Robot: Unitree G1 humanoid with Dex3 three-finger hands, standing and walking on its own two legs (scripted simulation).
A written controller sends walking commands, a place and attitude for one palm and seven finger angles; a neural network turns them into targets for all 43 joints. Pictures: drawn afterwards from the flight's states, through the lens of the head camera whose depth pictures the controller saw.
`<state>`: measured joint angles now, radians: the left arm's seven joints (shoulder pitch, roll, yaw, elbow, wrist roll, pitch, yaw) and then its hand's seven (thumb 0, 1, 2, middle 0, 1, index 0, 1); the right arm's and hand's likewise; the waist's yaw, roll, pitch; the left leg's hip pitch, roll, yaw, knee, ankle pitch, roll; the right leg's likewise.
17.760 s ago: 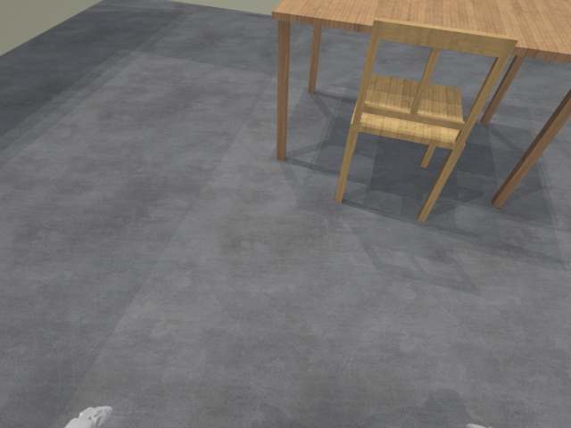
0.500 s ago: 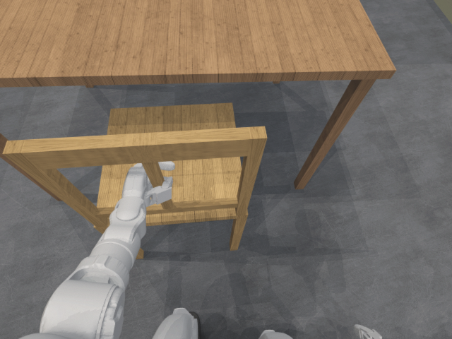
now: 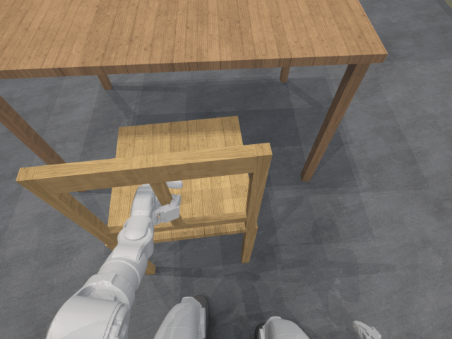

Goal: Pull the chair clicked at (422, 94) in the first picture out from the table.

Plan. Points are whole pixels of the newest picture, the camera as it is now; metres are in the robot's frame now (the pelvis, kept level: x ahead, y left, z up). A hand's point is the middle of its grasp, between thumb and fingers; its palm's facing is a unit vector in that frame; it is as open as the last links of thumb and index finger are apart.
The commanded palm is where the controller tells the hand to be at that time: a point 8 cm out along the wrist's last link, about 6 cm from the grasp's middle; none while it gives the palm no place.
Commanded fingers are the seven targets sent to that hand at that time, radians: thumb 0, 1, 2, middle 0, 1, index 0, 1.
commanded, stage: step backward, pulling the chair out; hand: left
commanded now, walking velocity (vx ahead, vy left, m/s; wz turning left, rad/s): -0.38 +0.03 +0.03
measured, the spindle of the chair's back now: (168, 203) +0.38 +0.14 -0.10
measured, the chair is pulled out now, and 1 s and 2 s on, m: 0.18 0.23 0.41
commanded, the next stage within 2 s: none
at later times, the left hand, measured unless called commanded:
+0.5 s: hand (171, 218) +0.34 +0.12 -0.06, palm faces +0.01 -0.99 -0.14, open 5.5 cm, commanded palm +0.35 +0.17 -0.06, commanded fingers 0.00 0.90 0.90 -0.50 -1.45 -0.50 -1.45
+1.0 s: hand (170, 230) +0.31 +0.12 -0.06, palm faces +0.00 -0.99 -0.16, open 5.6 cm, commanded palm +0.30 +0.16 -0.06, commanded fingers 0.00 0.90 0.90 -0.50 -1.45 -0.50 -1.45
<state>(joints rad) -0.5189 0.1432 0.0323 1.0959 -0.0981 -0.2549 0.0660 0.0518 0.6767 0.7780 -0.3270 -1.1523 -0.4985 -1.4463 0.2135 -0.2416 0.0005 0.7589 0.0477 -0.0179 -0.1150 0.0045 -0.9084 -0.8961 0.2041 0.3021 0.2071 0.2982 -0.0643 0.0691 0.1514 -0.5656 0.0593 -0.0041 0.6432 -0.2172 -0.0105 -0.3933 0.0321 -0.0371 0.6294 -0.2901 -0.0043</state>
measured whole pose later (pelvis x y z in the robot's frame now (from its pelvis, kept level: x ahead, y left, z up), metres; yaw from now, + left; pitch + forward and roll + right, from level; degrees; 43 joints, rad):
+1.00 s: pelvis -0.07 +0.00 +0.00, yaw +3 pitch +3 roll -1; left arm -0.60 0.16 0.04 1.06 -0.06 -0.17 0.09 0.07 0.64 0.79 -0.32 -1.23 -0.50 -1.45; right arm 0.17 -0.26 0.00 0.77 0.02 -0.03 -0.12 0.00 -0.91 -0.90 0.20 0.30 0.21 0.30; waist -0.10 0.04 0.20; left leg -0.42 0.02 -0.06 0.71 -0.38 -0.04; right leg -0.47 -0.01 -0.05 0.59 -0.18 0.00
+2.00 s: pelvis -0.22 -0.01 +0.00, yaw +1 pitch +2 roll -1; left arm -0.58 0.18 0.02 1.12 -0.06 -0.19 0.06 0.08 0.65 0.78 -0.31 -1.26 -0.50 -1.45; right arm 0.23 -0.24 -0.01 0.79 0.02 -0.06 -0.11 0.00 -0.91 -0.90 0.20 0.30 0.20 0.30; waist -0.02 0.01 0.17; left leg -0.41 0.05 -0.01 0.66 -0.28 -0.02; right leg -0.40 0.00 -0.01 0.59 -0.18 0.01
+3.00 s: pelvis -0.36 -0.04 +0.01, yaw +1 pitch +2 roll -2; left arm -0.55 0.21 0.08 1.14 -0.08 -0.18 0.05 0.09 0.63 0.80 -0.33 -1.24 -0.50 -1.45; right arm 0.21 -0.23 0.01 0.79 0.04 -0.05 -0.10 0.00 -0.91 -0.90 0.20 0.30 0.21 0.30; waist -0.03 0.04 0.16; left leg -0.39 0.07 -0.05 0.68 -0.34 -0.05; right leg -0.39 0.02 -0.05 0.56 -0.20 -0.02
